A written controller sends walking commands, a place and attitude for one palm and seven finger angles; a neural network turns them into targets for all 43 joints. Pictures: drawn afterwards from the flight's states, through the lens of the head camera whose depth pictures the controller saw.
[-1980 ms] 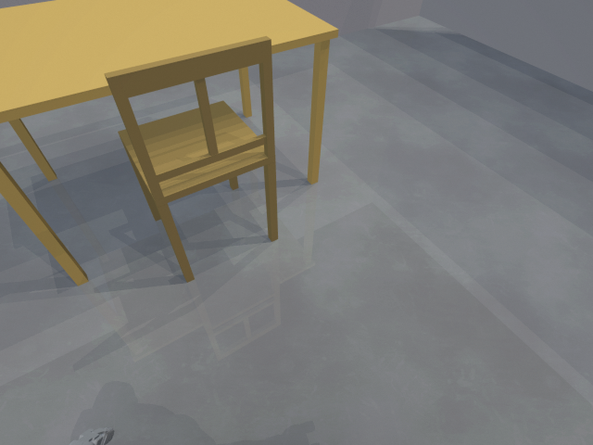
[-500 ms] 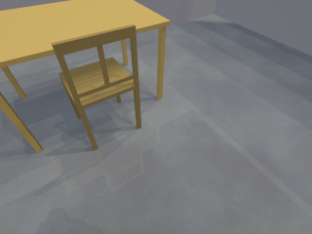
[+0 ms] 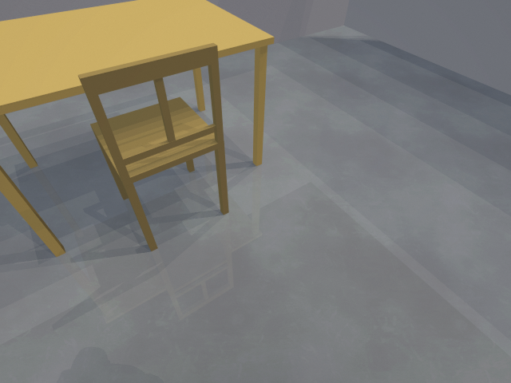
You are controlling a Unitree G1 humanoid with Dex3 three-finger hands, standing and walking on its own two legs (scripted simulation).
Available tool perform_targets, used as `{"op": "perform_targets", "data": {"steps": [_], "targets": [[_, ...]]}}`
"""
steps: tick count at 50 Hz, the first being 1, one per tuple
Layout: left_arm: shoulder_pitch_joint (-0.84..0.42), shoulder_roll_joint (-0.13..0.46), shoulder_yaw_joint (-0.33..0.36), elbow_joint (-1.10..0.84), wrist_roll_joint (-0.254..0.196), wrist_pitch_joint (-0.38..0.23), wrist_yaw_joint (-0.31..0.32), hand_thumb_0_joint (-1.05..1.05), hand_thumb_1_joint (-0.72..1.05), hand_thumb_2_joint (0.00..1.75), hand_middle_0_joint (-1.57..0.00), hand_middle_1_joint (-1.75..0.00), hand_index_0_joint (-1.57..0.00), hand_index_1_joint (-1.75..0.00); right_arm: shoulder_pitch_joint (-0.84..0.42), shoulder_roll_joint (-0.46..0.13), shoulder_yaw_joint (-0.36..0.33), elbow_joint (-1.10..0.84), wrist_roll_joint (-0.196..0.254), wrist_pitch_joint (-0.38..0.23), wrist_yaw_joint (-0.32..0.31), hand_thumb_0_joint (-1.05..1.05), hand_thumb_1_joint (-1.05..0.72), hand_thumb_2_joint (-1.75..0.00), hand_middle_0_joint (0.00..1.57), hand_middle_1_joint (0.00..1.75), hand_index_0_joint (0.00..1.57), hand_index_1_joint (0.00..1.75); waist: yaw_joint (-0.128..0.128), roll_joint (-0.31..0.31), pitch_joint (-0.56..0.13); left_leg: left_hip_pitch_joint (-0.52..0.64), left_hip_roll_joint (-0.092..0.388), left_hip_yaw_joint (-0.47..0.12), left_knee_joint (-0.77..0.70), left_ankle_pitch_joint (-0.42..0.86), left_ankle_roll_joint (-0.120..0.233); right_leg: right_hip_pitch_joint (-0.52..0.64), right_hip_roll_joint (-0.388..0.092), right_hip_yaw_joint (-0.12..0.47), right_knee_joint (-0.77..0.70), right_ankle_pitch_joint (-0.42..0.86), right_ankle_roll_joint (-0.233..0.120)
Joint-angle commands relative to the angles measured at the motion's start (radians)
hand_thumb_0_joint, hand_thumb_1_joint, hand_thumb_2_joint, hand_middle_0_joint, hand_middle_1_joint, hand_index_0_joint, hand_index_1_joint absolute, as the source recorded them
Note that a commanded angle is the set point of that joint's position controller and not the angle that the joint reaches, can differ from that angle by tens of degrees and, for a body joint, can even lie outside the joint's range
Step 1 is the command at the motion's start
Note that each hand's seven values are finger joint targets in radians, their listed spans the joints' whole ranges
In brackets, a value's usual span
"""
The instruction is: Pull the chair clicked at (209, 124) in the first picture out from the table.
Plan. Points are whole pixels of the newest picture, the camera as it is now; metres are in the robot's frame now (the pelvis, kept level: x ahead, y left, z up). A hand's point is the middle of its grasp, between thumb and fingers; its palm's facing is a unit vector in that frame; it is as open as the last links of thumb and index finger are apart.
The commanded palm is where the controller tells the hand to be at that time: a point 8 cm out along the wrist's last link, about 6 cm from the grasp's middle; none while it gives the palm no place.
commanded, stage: walk to a spot facing it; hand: left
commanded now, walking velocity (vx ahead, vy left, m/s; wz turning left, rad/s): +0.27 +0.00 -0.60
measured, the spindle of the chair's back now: (165, 111) +0.93 +0.38 -0.10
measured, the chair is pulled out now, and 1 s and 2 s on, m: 0.00 0.00 0.00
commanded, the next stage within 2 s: none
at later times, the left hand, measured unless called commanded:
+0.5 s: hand out of the picture +0.08 +0.15 -0.16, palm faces -0.12 -0.98 -0.17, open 7.4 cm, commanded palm none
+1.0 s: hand (227, 217) +0.53 +0.12 -0.15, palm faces -0.51 -0.84 -0.20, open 7.4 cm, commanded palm none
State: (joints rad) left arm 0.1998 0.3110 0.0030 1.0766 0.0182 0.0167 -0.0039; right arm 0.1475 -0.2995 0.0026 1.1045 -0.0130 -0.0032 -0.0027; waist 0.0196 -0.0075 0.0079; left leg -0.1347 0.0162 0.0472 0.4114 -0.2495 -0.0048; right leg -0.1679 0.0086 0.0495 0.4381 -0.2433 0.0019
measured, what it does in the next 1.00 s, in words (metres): walks ahead, turning right: left foot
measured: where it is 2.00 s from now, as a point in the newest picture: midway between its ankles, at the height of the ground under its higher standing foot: (306, 313)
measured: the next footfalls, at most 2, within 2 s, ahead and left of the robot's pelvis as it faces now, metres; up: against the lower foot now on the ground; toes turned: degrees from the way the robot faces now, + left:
left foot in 0.66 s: +0.38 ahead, +0.07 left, +0.00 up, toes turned -14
right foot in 1.24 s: +0.42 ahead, -0.24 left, +0.00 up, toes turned -50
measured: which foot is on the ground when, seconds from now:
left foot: down 0.00-0.18, up 0.20-0.64, down 0.66-1.00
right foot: down 0.00-0.66, up 0.68-1.00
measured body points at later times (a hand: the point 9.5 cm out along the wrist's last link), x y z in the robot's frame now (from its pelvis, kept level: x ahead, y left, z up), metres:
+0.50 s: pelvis +0.13 -0.03 +0.00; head +0.15 -0.04 +0.45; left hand +0.09 +0.20 -0.15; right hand +0.19 -0.28 -0.14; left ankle +0.25 +0.10 -0.68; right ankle +0.03 -0.11 -0.74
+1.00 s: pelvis +0.33 +0.00 +0.00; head +0.35 +0.00 +0.45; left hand +0.56 +0.16 -0.14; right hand +0.18 -0.21 -0.13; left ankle +0.34 +0.08 -0.74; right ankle +0.32 -0.18 -0.66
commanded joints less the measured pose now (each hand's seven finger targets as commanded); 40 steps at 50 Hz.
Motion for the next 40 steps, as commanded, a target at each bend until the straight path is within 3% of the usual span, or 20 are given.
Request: {"op": "perform_targets", "data": {"steps": [1,2,4,6,8,9,10,12,14,17,26,28,30,31,32,33,34,35,37,40], "targets": [[0.032,0.096,0.037,-0.096,0.005,0.001,-0.012,0.0,0.9,0.9,-0.2,-0.3,-0.2,-0.3,0.075,-0.173,-0.054,-0.07,-0.007,-0.004,-0.013,0.0,-0.9,-0.9,0.2,0.3,0.2,0.3,-0.028,0.099,0.119,-0.018,0.2,-0.189,-0.144,-0.386,0.085,-0.254,-0.001,0.048,0.08,-0.244,-0.035],[0.041,0.071,0.04,-0.109,0.005,-0.004,-0.017,0.0,0.9,0.9,-0.2,-0.3,-0.2,-0.3,0.091,-0.191,-0.066,-0.079,-0.006,-0.01,-0.015,0.0,-0.9,-0.9,0.2,0.3,0.2,0.3,-0.034,0.161,0.115,0.009,0.262,-0.244,-0.176,-0.387,0.121,-0.294,0.028,-0.009,0.199,-0.196,-0.028],[0.006,0.038,0.05,-0.146,0.004,-0.012,-0.026,0.0,0.9,0.9,-0.2,-0.3,-0.2,-0.3,0.121,-0.183,-0.078,-0.091,-0.006,-0.027,-0.016,0.0,-0.9,-0.9,0.2,0.3,0.2,0.3,-0.046,0.175,0.106,0.049,0.351,-0.262,-0.185,-0.213,0.187,-0.35,-0.022,-0.058,0.336,-0.245,-0.015],[0.04,0.015,0.058,-0.149,0.004,-0.022,-0.034,0.0,0.9,0.9,-0.2,-0.3,-0.2,-0.3,0.102,-0.155,-0.078,-0.099,-0.009,-0.034,-0.016,0.0,-0.9,-0.9,0.2,0.3,0.2,0.3,-0.017,0.13,0.093,-0.008,0.337,-0.155,-0.103,-0.073,0.165,-0.248,-0.042,-0.084,0.276,-0.233,-0.016],[0.227,0.004,0.071,-0.092,0.009,-0.032,-0.033,0.0,0.9,0.9,-0.2,-0.3,-0.2,-0.3,0.051,-0.124,-0.074,-0.117,-0.009,-0.032,-0.014,0.0,-0.9,-0.9,0.2,0.3,0.2,0.3,0.074,0.045,0.055,-0.192,0.229,0.008,0.171,-0.087,0.078,0.048,-0.017,-0.104,0.075,-0.078,-0.033],[0.344,0.115,0.094,-0.063,0.017,-0.051,-0.018,0.0,0.9,0.9,-0.2,-0.3,-0.2,-0.3,0.029,-0.046,-0.06,-0.16,0.003,-0.032,-0.006,0.0,-0.9,-0.9,0.2,0.3,0.2,0.3,0.111,-0.281,0.037,-0.467,0.081,0.144,0.535,-0.249,-0.002,0.225,-0.241,0.304,-0.13,-0.151,-0.125],[0.435,0.159,0.098,-0.046,-0.006,-0.058,0.001,0.0,0.9,0.9,-0.2,-0.3,-0.2,-0.3,-0.064,-0.043,-0.053,-0.218,-0.002,-0.043,0.0,0.0,-0.9,-0.9,0.2,0.3,0.2,0.3,0.141,-0.302,0.04,-0.603,0.037,0.066,0.707,-0.361,-0.011,0.23,-0.386,0.597,-0.247,-0.056,-0.219],[0.363,0.104,0.087,-0.063,-0.004,-0.063,0.014,0.0,0.9,0.9,-0.2,-0.3,-0.2,-0.3,-0.105,-0.035,-0.063,-0.218,-0.003,-0.047,0.001,0.0,-0.9,-0.9,0.2,0.3,0.2,0.3,0.095,-0.11,0.108,-0.632,0.104,-0.034,0.8,-0.21,-0.013,0.137,-0.357,0.538,-0.237,-0.068,-0.261],[0.291,0.05,0.073,-0.085,0.002,-0.074,0.015,0.0,0.9,0.9,-0.2,-0.3,-0.2,-0.3,-0.063,-0.015,-0.068,-0.199,-0.011,-0.042,0.008,0.0,-0.9,-0.9,0.2,0.3,0.2,0.3,0.037,-0.039,0.109,-0.584,0.122,-0.035,0.754,-0.101,-0.033,0.073,-0.3,0.398,-0.228,0.037,-0.233],[0.284,0.033,0.077,-0.083,0.003,-0.087,0.015,0.0,0.9,0.9,-0.2,-0.3,-0.2,-0.3,-0.018,0.021,-0.074,-0.188,-0.008,-0.031,0.014,0.0,-0.9,-0.9,0.2,0.3,0.2,0.3,0.005,-0.073,0.063,-0.538,0.113,-0.008,0.683,-0.016,-0.055,0.064,-0.233,0.254,-0.214,0.196,-0.202],[0.336,0.022,0.085,-0.059,0.012,-0.086,0.027,0.0,0.9,0.9,-0.2,-0.3,-0.2,-0.3,-0.193,0.059,-0.072,-0.288,0.001,-0.047,0.026,0.0,-0.9,-0.9,0.2,0.3,0.2,0.3,0.056,-0.129,0.077,-0.497,0.065,0.031,0.396,0.042,-0.046,0.132,-0.191,0.239,-0.159,0.376,-0.168],[0.301,0.036,0.093,-0.074,0.013,-0.08,0.029,0.0,0.9,0.9,-0.2,-0.3,-0.2,-0.3,-0.171,0.051,-0.072,-0.296,0.005,-0.055,0.023,0.0,-0.9,-0.9,0.2,0.3,0.2,0.3,0.039,-0.15,0.081,-0.355,0.045,0.031,0.294,0.009,-0.029,0.074,-0.194,0.252,-0.123,0.425,-0.162],[0.246,0.049,0.102,-0.093,0.005,-0.08,0.026,0.0,0.9,0.9,-0.2,-0.3,-0.2,-0.3,-0.003,0.018,-0.083,-0.25,0.002,-0.062,0.006,0.0,-0.9,-0.9,0.2,0.3,0.2,0.3,-0.047,-0.117,0.017,-0.074,0.0,0.05,0.142,0.069,-0.012,-0.017,-0.135,0.212,0.035,0.507,-0.131],[0.227,0.031,0.107,-0.099,0.003,-0.08,0.021,0.0,0.9,0.9,-0.2,-0.3,-0.2,-0.3,0.169,-0.04,-0.097,-0.199,-0.001,-0.066,-0.011,0.0,-0.9,-0.9,0.2,0.3,0.2,0.3,-0.116,-0.06,-0.063,0.174,0.049,0.01,0.104,0.077,0.001,-0.124,-0.088,0.181,0.224,0.428,-0.103],[0.258,-0.023,0.109,-0.119,-0.014,-0.074,0.007,0.0,0.9,0.9,-0.2,-0.3,-0.2,-0.3,0.319,-0.163,-0.125,-0.167,-0.02,-0.07,-0.022,0.0,-0.9,-0.9,0.2,0.3,0.2,0.3,-0.157,0.194,-0.192,0.381,0.322,-0.31,0.056,0.003,0.079,-0.305,0.043,0.055,0.543,0.034,-0.056],[0.249,-0.059,0.102,-0.149,-0.014,-0.079,-0.002,0.0,0.9,0.9,-0.2,-0.3,-0.2,-0.3,0.36,-0.198,-0.121,-0.162,-0.016,-0.065,-0.018,0.0,-0.9,-0.9,0.2,0.3,0.2,0.3,-0.133,0.294,-0.196,0.339,0.511,-0.579,-0.118,-0.083,0.162,-0.438,0.081,0.004,0.813,-0.333,-0.033],[0.221,-0.039,0.1,-0.15,-0.006,-0.071,-0.001,0.0,0.9,0.9,-0.2,-0.3,-0.2,-0.3,0.254,-0.151,-0.109,-0.183,-0.009,-0.063,-0.017,0.0,-0.9,-0.9,0.2,0.3,0.2,0.3,-0.102,0.209,-0.131,0.182,0.528,-0.568,-0.201,-0.333,0.175,-0.467,0.014,0.021,0.933,-0.304,-0.041],[0.17,-0.047,0.102,-0.156,0.003,-0.065,-0.011,0.0,0.9,0.9,-0.2,-0.3,-0.2,-0.3,0.157,-0.09,-0.098,-0.208,-0.007,-0.066,-0.016,0.0,-0.9,-0.9,0.2,0.3,0.2,0.3,-0.068,0.205,-0.014,0.037,0.477,-0.479,-0.231,-0.411,0.16,-0.505,-0.041,0.0,0.969,-0.211,-0.037],[0.155,-0.055,0.104,-0.156,0.015,-0.037,-0.036,0.0,0.9,0.9,-0.2,-0.3,-0.2,-0.3,0.073,0.001,-0.074,-0.216,-0.012,-0.073,-0.017,0.0,-0.9,-0.9,0.2,0.3,0.2,0.3,-0.009,0.172,0.097,-0.161,0.396,-0.275,-0.249,-0.326,0.123,-0.462,-0.104,-0.022,0.916,-0.112,-0.028],[0.172,-0.084,0.101,-0.164,0.017,-0.003,-0.045,0.0,0.9,0.9,-0.2,-0.3,-0.2,-0.3,0.08,0.017,-0.071,-0.2,-0.01,-0.09,-0.021,0.0,-0.9,-0.9,0.2,0.3,0.2,0.3,0.024,0.154,0.062,-0.194,0.329,-0.039,-0.24,-0.135,0.104,-0.417,-0.12,-0.051,0.832,-0.006,-0.009]]}}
